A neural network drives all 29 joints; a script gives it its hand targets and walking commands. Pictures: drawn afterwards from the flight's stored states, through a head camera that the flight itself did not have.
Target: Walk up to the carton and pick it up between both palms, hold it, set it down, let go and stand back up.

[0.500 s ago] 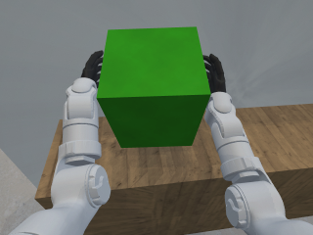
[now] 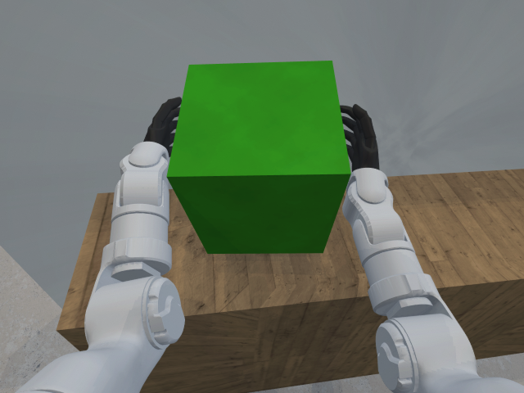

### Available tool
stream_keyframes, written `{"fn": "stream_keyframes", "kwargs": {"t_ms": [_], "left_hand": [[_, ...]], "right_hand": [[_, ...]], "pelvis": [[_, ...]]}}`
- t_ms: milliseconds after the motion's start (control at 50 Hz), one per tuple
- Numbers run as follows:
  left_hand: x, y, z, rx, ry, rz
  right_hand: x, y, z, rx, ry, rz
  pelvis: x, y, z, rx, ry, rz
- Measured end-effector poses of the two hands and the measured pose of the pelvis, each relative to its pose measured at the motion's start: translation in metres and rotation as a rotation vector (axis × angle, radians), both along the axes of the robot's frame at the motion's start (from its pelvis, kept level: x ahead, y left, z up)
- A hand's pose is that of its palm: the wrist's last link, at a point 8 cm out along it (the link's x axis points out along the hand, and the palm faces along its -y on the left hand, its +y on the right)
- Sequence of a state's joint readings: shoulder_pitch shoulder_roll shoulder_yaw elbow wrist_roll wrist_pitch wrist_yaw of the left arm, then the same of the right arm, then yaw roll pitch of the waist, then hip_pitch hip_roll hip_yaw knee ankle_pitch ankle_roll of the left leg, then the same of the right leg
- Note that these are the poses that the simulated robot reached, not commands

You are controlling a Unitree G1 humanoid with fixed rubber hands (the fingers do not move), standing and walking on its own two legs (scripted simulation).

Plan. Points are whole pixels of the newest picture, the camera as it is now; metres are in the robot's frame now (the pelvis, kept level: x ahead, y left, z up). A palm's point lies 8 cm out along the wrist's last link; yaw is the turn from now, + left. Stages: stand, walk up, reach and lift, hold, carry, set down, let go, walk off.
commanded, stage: set down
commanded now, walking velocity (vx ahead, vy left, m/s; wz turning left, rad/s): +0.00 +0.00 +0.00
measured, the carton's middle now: (262, 168) +0.41 -0.04 +0.13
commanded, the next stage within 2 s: none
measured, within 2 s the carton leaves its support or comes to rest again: neither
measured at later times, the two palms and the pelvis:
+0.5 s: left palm (158, 149) +0.45 +0.12 +0.15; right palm (347, 168) +0.37 -0.17 +0.15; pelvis +0.02 +0.01 +0.00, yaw +0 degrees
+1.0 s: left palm (161, 153) +0.47 +0.12 +0.12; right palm (340, 177) +0.38 -0.17 +0.12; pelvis +0.02 +0.01 +0.00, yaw +0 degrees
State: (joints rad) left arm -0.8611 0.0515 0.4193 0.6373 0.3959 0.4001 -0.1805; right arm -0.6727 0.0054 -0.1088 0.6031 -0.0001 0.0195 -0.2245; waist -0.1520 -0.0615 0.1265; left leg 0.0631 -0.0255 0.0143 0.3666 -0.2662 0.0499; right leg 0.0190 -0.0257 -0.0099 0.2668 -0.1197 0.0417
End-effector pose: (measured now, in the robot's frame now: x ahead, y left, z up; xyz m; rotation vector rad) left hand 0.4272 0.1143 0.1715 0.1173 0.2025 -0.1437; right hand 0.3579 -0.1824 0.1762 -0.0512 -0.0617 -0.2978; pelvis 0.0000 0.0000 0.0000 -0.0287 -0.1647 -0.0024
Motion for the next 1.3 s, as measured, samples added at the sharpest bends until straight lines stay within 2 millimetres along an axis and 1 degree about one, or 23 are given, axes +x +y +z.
{"fn": "stream_keyframes", "kwargs": {"t_ms": [80, 160, 420, 580, 880, 1100, 1300], "left_hand": [[0.003, -0.001, -0.002, -0.01, 0.007, -0.006], [0.008, 0.0, -0.007, -0.019, 0.032, -0.01], [0.024, 0.005, -0.02, -0.01, 0.052, -0.027], [0.029, 0.009, -0.029, -0.004, 0.072, -0.033], [0.038, 0.008, -0.041, -0.017, 0.108, -0.048], [0.049, 0.006, -0.052, -0.017, 0.124, -0.062], [0.055, 0.007, -0.068, -0.011, 0.141, -0.067]], "right_hand": [[0.001, 0.0, -0.002, -0.011, 0.008, -0.011], [0.003, 0.001, -0.009, -0.007, 0.03, -0.02], [0.015, 0.007, -0.022, -0.012, 0.054, -0.036], [0.018, 0.011, -0.033, -0.013, 0.076, -0.044], [0.02, 0.012, -0.047, -0.005, 0.108, -0.069], [0.027, 0.012, -0.058, -0.005, 0.126, -0.086], [0.032, 0.014, -0.071, -0.013, 0.15, -0.086]], "pelvis": [[0.001, 0.001, 0.0, 0.0, 0.002, 0.0], [0.002, 0.001, 0.0, -0.001, 0.005, 0.0], [0.014, 0.006, 0.0, -0.007, 0.026, -0.001], [0.018, 0.009, 0.0, -0.011, 0.037, -0.001], [0.019, 0.009, 0.0, -0.011, 0.05, -0.002], [0.023, 0.009, 0.001, -0.011, 0.079, -0.002], [0.026, 0.011, 0.001, -0.013, 0.109, -0.003]]}}
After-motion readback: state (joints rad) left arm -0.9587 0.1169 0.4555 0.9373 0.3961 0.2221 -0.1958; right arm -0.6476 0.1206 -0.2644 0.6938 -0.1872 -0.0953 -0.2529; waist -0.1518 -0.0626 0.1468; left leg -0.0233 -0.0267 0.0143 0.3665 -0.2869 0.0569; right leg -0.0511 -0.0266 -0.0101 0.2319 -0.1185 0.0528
